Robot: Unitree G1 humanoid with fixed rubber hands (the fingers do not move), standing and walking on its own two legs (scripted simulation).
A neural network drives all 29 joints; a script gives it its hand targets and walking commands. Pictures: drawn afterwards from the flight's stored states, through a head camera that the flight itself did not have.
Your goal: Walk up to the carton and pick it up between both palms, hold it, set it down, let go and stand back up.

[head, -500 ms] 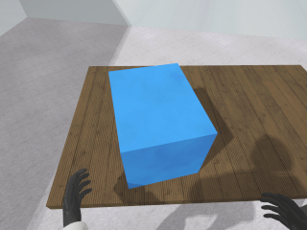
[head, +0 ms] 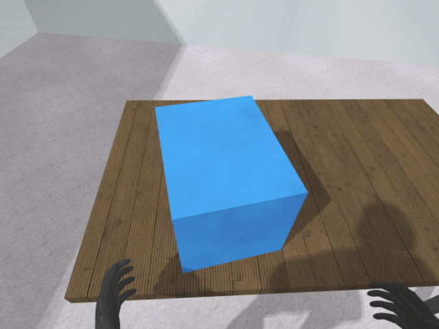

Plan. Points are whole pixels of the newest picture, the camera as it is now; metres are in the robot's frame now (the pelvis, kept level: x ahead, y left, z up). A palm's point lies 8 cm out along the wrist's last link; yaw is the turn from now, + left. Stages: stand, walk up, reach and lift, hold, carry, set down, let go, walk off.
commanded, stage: set down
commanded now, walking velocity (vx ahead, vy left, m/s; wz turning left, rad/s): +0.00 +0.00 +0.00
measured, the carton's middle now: (219, 179) +0.47 +0.07 -0.02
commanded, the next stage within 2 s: let go in 1.54 s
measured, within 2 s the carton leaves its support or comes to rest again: neither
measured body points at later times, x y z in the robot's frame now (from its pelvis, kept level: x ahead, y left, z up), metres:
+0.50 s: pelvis +0.00 +0.00 +0.00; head +0.02 +0.01 +0.45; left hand +0.15 +0.19 -0.03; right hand +0.20 -0.28 -0.05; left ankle +0.02 +0.15 -0.74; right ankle -0.03 -0.09 -0.74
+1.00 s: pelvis +0.01 +0.01 +0.00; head +0.03 +0.02 +0.45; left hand +0.15 +0.21 -0.06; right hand +0.20 -0.25 -0.07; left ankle +0.02 +0.15 -0.74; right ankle -0.03 -0.09 -0.74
